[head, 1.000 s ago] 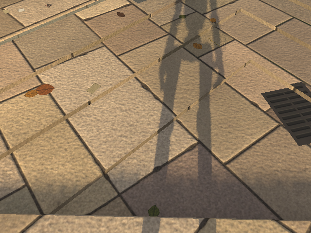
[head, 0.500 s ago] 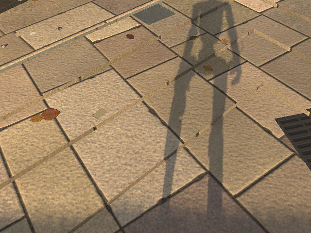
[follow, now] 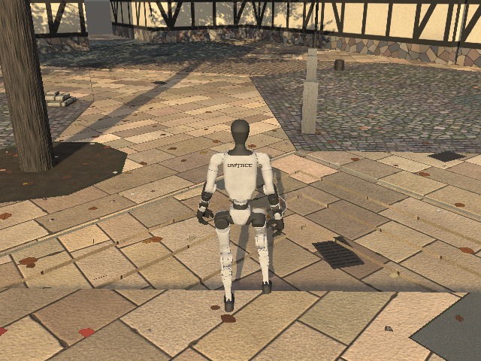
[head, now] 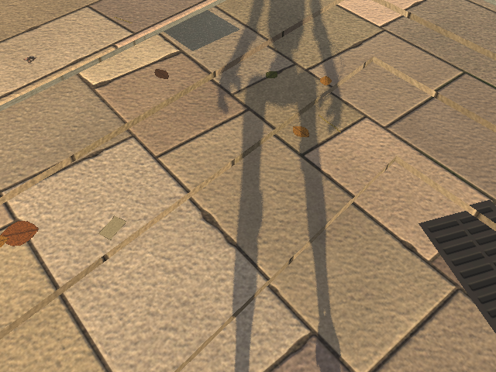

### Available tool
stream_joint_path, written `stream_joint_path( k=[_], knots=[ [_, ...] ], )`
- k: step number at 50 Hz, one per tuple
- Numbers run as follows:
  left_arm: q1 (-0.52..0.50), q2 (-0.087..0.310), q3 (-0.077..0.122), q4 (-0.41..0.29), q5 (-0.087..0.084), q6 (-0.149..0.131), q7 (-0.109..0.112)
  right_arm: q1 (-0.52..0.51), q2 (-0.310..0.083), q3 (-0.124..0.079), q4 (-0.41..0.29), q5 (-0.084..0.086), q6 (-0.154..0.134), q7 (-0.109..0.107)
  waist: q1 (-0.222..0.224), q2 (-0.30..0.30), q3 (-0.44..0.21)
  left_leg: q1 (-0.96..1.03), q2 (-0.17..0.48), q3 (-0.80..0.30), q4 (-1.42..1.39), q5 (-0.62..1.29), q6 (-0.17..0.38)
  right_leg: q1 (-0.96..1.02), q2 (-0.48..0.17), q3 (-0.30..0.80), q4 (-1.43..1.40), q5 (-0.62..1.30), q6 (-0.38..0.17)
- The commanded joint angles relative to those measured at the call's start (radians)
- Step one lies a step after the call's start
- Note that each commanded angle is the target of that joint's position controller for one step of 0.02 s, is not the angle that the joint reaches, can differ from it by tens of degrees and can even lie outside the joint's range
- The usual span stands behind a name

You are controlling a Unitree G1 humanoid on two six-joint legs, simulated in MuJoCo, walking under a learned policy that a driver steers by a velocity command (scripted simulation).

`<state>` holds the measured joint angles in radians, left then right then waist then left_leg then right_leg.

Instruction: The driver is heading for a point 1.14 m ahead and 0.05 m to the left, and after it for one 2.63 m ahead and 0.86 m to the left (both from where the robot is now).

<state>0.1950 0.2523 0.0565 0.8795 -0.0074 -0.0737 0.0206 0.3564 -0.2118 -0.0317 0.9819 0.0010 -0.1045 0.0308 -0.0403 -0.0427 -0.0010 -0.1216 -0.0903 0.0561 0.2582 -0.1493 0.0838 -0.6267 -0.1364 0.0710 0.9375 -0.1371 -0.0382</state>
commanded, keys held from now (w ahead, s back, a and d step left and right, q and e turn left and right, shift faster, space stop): w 1.00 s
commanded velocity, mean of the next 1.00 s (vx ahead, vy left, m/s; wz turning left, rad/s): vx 0.50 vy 0.00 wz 0.00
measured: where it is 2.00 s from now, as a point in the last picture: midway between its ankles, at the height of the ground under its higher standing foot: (283, 231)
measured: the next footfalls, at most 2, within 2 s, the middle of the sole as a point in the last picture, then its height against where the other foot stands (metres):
right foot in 0.40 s outside the picture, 0.13 m lower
left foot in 0.80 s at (246, 320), level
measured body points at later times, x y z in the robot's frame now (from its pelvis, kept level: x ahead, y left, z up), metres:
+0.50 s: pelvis +0.32 -0.13 -0.16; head +0.36 -0.15 +0.29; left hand +0.44 +0.12 -0.28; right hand +0.29 -0.39 -0.31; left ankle +0.15 +0.05 -0.64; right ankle +0.38 -0.23 -0.88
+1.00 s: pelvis +0.60 -0.10 -0.14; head +0.63 -0.09 +0.31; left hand +0.59 +0.15 -0.29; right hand +0.79 -0.34 -0.23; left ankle +0.68 -0.01 -0.87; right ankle +0.45 -0.24 -0.79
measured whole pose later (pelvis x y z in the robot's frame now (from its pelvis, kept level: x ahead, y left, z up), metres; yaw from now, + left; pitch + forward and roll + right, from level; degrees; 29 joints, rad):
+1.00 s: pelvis +0.60 -0.10 -0.14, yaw +0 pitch +3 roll +1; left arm 0.34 0.25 0.04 1.02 -0.03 -0.08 -0.01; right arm 0.05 -0.20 -0.06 0.80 0.00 -0.09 0.02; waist 0.02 -0.05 0.03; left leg -0.39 -0.04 0.05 0.46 -0.33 0.25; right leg -0.28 -0.04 0.04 1.04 -0.40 -0.03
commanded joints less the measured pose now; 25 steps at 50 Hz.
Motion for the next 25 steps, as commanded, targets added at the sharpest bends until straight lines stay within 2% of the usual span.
stream_joint_path(
  k=[1, 2, 3, 5, 6, 7, 8, 9, 12, 14, 16, 17, 18, 19, 20, 21, 22, 23, 24, 25],
  knots=[
    [0.089, 0.03, 0.014, -0.002, -0.003, 0.001, -0.019, 0.013, -0.173, -0.039, -0.044, -0.002, -0.011, -0.021, 0.041, 0.07, -0.01, -0.039, 0.289, -0.181, -0.1, 0.221, 0.195, 0.03, -0.016, -0.003, -0.032, 0.22, 0.013],
    [0.071, 0.042, 0.019, -0.007, -0.005, 0.001, -0.025, 0.018, -0.163, -0.037, -0.042, 0.001, -0.01, -0.022, 0.039, 0.069, 0.004, -0.019, 0.299, -0.186, -0.093, 0.198, 0.195, -0.021, -0.022, 0.006, -0.038, 0.238, 0.009],
    [-0.045, 0.07, 0.033, -0.057, -0.013, -0.011, -0.033, 0.092, -0.138, -0.03, -0.011, 0.014, -0.015, -0.031, 0.006, 0.085, 0.056, 0.104, 0.316, -0.23, -0.072, 0.114, 0.181, -0.207, -0.044, 0.059, -0.084, 0.291, -0.006],
    [-0.148, 0.074, 0.035, -0.1, -0.007, -0.032, -0.048, 0.159, -0.127, -0.027, 0.008, 0.012, -0.013, -0.042, -0.027, 0.088, 0.079, 0.235, 0.343, -0.267, -0.033, 0.074, 0.166, -0.36, -0.048, 0.071, -0.158, 0.3, -0.026],
    [-0.174, 0.075, 0.036, -0.115, 0.003, -0.041, -0.059, 0.156, -0.121, -0.026, 0.006, 0.016, -0.008, -0.055, -0.018, 0.091, 0.086, 0.233, 0.329, -0.24, -0.005, 0.08, 0.145, -0.348, -0.058, 0.084, -0.23, 0.366, -0.026],
    [-0.188, 0.057, 0.03, -0.116, 0.01, -0.042, -0.07, 0.147, -0.132, -0.027, -0.003, 0.009, -0.003, -0.063, -0.03, 0.088, 0.089, 0.166, 0.299, -0.198, 0.014, 0.055, 0.134, -0.282, -0.033, 0.038, -0.278, 0.432, -0.024],
    [-0.202, 0.03, 0.021, -0.118, 0.012, -0.039, -0.079, 0.139, -0.128, -0.025, -0.013, 0.011, 0.005, -0.065, -0.042, 0.09, 0.088, 0.089, 0.283, -0.176, 0.041, 0.015, 0.127, -0.19, -0.014, 0.013, -0.318, 0.479, -0.019],
    [-0.217, 0.033, 0.019, -0.123, 0.015, -0.043, -0.086, 0.13, -0.14, -0.026, -0.021, 0.015, 0.002, -0.073, -0.041, 0.067, 0.099, 0.014, 0.29, -0.177, 0.09, -0.044, 0.121, -0.127, -0.002, 0.013, -0.329, 0.539, -0.019],
    [-0.267, 0.02, 0.005, -0.144, 0.001, -0.039, -0.096, 0.149, -0.152, -0.029, -0.027, 0.028, 0.002, -0.079, -0.063, 0.081, 0.128, -0.024, 0.291, -0.182, 0.172, -0.119, 0.098, -0.064, 0.021, 0.003, -0.392, 0.518, -0.019],
    [-0.287, 0.023, -0.003, -0.15, -0.012, -0.036, -0.109, 0.157, -0.157, -0.035, -0.03, 0.028, 0.016, -0.08, -0.081, 0.086, 0.143, 0.014, 0.29, -0.173, 0.251, -0.126, 0.07, -0.038, 0.018, 0.003, -0.463, 0.497, -0.016],
    [-0.254, 0.037, -0.005, -0.134, -0.024, -0.032, -0.118, 0.153, -0.165, -0.041, -0.039, 0.024, 0.031, -0.078, -0.08, 0.087, 0.137, 0.071, 0.292, -0.176, 0.349, -0.093, 0.044, 0.013, -0.003, 0.012, -0.536, 0.502, -0.011],
    [-0.199, 0.06, 0.003, -0.106, -0.024, -0.033, -0.117, 0.151, -0.153, -0.037, -0.031, 0.022, 0.04, -0.078, -0.054, 0.082, 0.097, 0.09, 0.286, -0.174, 0.466, -0.047, 0.041, 0.085, -0.019, 0.011, -0.552, 0.521, -0.02],
    [-0.07, 0.092, 0.017, -0.068, -0.02, -0.035, -0.113, 0.137, -0.165, -0.037, -0.037, 0.02, 0.042, -0.069, 0.006, 0.071, 0.025, 0.083, 0.266, -0.162, 0.598, 0.085, 0.033, 0.23, 0.019, -0.032, -0.561, 0.512, -0.026],
    [0.136, 0.136, 0.04, 0.003, -0.009, -0.037, -0.102, 0.113, -0.173, -0.039, -0.036, 0.016, 0.043, -0.056, 0.111, 0.033, -0.07, -0.024, 0.219, -0.126, 0.83, 0.185, 0.007, 0.515, 0.068, -0.101, -0.552, 0.493, -0.033],
    [0.348, 0.185, 0.054, 0.066, 0.01, -0.033, -0.094, 0.124, -0.14, -0.032, -0.025, 0.021, 0.031, -0.049, 0.211, -0.052, -0.159, -0.275, 0.137, -0.104, 1.241, -0.104, -0.058, 0.841, -0.017, -0.053, -0.459, 0.595, -0.075],
    [0.37, 0.221, 0.044, 0.082, 0.035, -0.034, -0.087, 0.322, 0.008, 0.001, -0.002, 0.03, 0.011, -0.032, 0.111, -0.342, -0.273, -0.686, 0.055, -0.201, 1.622, -0.71, -0.077, 1.171, -0.155, 0.098, -0.129, 0.95, -0.134],
    [0.443, 0.242, 0.059, 0.09, 0.007, -0.006, -0.084, 0.349, -0.054, 0.001, -0.021, 0.06, -0.027, -0.023, 0.153, -0.406, -0.426, -0.772, 0.044, -0.278, 1.719, -0.677, -0.077, 1.201, -0.221, 0.302, -0.214, 0.805, -0.227],
    [0.44, 0.284, 0.074, 0.118, -0.012, 0.006, -0.077, 0.232, -0.08, -0.006, -0.102, 0.093, -0.044, -0.035, 0.138, -0.323, -0.433, -0.87, 0.063, -0.239, 1.705, -0.548, -0.079, 1.117, -0.338, 0.56, -0.477, 0.21, -0.295],
    [0.272, 0.189, 0.043, 0.077, -0.011, 0.007, -0.069, 0.074, -0.107, -0.008, -0.129, 0.078, -0.03, -0.063, 0.105, -0.032, -0.262, -0.882, 0.147, -0.114, 1.62, -0.41, -0.078, 0.894, -0.285, 0.546, -0.626, 0.005, -0.246],
    [0.142, 0.177, 0.029, 0.03, 0.014, -0.013, -0.064, 0.047, -0.11, -0.008, -0.141, 0.076, -0.013, -0.076, 0.063, -0.024, -0.207, -0.841, 0.185, -0.126, 1.578, -0.273, -0.069, 0.711, -0.339, 0.552, -0.631, -0.014, -0.293]
  ],
)
Velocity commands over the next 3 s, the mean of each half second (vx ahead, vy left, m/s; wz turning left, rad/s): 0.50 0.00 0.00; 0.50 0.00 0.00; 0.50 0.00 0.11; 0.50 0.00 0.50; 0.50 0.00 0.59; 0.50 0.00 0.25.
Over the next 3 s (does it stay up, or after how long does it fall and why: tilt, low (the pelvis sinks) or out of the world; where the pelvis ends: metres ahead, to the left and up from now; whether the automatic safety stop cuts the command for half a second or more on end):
stays up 1.42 0.14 -0.07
